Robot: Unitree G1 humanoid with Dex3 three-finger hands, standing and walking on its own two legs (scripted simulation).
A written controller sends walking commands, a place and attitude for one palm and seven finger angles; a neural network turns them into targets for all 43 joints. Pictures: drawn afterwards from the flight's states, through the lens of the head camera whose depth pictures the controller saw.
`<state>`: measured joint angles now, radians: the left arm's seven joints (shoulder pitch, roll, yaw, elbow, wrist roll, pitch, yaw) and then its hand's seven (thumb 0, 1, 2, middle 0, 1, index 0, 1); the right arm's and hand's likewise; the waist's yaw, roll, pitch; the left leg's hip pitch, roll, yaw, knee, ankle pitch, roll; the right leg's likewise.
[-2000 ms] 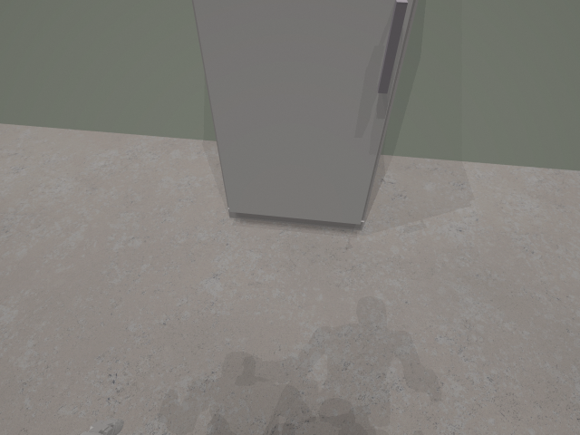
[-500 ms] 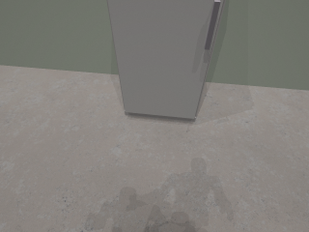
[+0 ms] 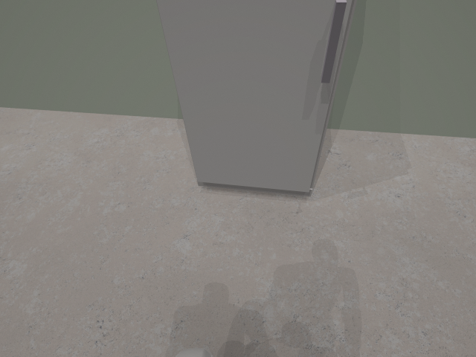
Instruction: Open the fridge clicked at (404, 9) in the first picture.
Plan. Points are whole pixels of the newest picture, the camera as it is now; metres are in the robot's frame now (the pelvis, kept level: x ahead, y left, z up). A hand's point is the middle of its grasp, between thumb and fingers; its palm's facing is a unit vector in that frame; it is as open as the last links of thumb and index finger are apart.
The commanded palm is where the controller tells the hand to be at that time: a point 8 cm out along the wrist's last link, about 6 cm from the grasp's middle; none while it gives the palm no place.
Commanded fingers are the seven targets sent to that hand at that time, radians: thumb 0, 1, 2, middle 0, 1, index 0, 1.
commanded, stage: walk to a spot facing it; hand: right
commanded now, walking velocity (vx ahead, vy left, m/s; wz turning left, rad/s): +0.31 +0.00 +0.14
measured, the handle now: (331, 41) +0.97 -0.21 +0.09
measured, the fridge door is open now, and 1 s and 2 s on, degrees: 0 0 0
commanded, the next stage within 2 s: take the last steps up to it in 0.10 s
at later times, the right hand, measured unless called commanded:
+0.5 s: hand (331, 316) +0.25 -0.17 -0.19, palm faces +0.05 +0.98 -0.18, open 7.1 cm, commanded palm none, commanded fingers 0.00 -0.90 -0.90 0.20 0.30 0.20 0.30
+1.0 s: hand (334, 242) +0.43 -0.20 -0.18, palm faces +0.03 +0.99 -0.15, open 7.3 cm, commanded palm none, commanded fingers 0.00 -0.90 -0.90 0.20 0.30 0.20 0.30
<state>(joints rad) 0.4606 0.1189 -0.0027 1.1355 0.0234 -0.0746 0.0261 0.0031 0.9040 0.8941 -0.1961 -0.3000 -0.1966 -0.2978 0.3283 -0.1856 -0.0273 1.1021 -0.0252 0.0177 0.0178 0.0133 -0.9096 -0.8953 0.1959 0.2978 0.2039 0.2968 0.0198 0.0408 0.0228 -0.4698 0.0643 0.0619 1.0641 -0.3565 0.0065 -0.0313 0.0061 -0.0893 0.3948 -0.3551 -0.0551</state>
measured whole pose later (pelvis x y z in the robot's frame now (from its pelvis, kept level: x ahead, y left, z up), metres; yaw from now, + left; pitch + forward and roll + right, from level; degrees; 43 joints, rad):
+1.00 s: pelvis +0.38 -0.02 +0.00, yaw -2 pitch +0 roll +1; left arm 0.47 0.06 0.02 1.16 0.03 -0.07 0.03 0.00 0.90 0.89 -0.20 -0.30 -0.20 -0.30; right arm 0.18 -0.17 -0.05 1.07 -0.03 0.01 0.01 0.01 -0.93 -0.90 0.19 0.30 0.20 0.30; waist 0.04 0.02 0.08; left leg -0.53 0.09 0.12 0.73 -0.21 0.00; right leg 0.06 0.00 -0.17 0.31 -0.37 -0.04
